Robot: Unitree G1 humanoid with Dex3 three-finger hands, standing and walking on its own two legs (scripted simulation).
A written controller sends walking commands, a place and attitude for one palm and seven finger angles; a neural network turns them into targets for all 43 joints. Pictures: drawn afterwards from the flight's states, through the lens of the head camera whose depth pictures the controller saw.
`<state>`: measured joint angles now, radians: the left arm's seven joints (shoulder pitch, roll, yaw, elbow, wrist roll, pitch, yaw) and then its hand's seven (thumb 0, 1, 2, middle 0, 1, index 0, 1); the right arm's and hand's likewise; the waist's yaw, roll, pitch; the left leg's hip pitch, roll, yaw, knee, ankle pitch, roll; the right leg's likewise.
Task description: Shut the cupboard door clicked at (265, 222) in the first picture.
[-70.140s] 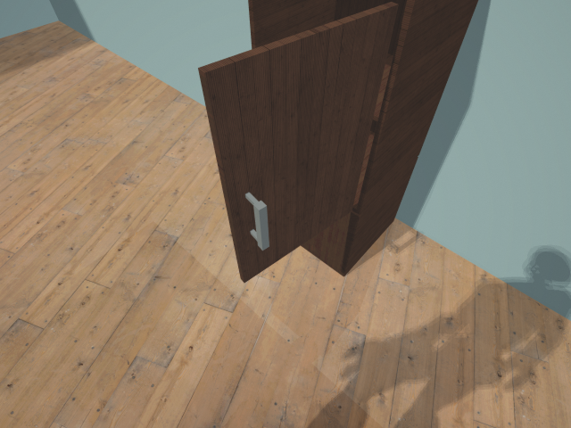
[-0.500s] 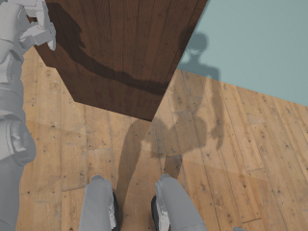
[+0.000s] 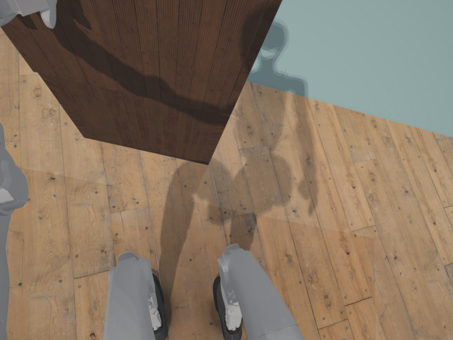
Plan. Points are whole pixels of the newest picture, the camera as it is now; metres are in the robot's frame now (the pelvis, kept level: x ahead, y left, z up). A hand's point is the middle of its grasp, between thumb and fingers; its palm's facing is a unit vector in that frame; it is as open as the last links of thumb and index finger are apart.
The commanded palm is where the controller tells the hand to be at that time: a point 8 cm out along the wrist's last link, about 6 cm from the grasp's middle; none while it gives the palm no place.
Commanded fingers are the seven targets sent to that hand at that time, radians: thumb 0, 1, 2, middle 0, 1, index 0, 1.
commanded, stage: pull the fist back off the door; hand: left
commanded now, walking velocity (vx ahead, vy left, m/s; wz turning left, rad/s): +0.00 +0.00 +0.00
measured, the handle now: out of the picture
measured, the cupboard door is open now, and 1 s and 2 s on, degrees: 1 0 0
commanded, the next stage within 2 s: draw the hand back to the body in 0.92 s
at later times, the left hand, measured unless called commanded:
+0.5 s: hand out of the picture +0.58 +0.17 +0.10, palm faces +0.15 -0.99 -0.01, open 3.1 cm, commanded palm +0.54 +0.18 +0.10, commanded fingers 0.00 0.90 0.90 -1.30 -1.50 -1.30 -1.50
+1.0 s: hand (66, 51) +0.51 +0.16 +0.09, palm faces +0.14 -0.99 -0.02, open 3.1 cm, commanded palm +0.49 +0.19 +0.10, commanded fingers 0.00 0.90 0.90 -1.30 -1.50 -1.30 -1.50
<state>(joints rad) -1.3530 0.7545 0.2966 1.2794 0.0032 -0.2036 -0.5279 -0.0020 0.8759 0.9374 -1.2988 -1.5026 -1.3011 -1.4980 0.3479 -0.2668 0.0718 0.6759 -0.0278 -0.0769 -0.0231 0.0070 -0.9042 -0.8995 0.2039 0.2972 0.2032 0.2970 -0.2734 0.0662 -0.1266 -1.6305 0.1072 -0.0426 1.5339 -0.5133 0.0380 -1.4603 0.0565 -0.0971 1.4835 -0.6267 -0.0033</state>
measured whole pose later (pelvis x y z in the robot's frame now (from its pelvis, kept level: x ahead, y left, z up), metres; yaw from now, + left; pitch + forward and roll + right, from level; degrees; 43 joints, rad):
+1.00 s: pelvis +0.03 -0.01 +0.05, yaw +5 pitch +27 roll -3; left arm -0.83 0.29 0.28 1.11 -0.04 -0.53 0.00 0.02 0.90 0.90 -1.30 -1.50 -1.30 -1.50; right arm 0.26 -0.26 -0.02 0.64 -0.05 0.04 0.06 0.01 -0.91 -0.90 0.20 0.30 0.20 0.30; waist -0.14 0.05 -0.18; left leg -1.30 0.07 -0.01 1.32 -0.50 0.01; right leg -1.16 0.02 -0.07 1.32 -0.63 -0.02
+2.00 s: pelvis +0.07 +0.00 +0.19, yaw +6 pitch -1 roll +0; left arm 0.24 0.30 0.18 -0.09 -0.07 -0.03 0.10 0.02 0.90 0.90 -0.77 -0.92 -0.77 -0.91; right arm 0.15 -0.21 0.06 0.55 0.03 -0.01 -0.07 0.01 -0.90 -0.90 0.20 0.30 0.20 0.30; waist 0.05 0.06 -0.03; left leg -0.24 0.01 0.05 0.49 -0.24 0.02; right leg -0.12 -0.01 -0.02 0.46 -0.33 0.00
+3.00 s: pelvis +0.07 +0.00 +0.19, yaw +6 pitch +1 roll +0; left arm 0.53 0.39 0.38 -0.39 -0.08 -0.12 0.11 0.02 0.89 0.90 -0.21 -0.30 -0.21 -0.30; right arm 0.17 -0.26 -0.01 0.59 0.02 0.02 -0.08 0.02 -0.91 -0.90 0.20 0.30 0.20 0.30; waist 0.02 0.08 -0.01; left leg -0.28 0.02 0.06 0.49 -0.23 0.02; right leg -0.15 -0.01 -0.02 0.45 -0.31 0.01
